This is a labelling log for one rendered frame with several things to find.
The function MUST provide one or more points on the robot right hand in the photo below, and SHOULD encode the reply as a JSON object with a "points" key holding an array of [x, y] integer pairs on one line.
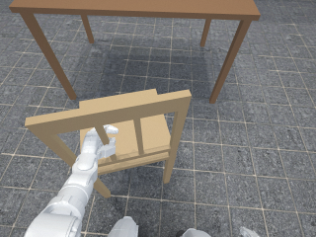
{"points": [[247, 232]]}

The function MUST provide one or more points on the table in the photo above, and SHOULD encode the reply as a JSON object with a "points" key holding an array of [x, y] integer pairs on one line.
{"points": [[244, 11]]}

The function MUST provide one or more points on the robot left thigh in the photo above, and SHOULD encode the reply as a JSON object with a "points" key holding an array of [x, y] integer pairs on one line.
{"points": [[125, 227]]}

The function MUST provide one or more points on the chair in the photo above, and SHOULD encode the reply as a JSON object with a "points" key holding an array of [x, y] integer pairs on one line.
{"points": [[143, 135]]}

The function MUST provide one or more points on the robot left hand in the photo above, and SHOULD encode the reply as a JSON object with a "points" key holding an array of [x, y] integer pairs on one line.
{"points": [[92, 142]]}

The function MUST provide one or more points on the robot left forearm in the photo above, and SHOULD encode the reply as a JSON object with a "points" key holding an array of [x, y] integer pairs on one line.
{"points": [[75, 193]]}

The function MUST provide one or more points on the left robot upper arm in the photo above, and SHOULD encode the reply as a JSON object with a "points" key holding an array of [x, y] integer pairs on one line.
{"points": [[56, 225]]}

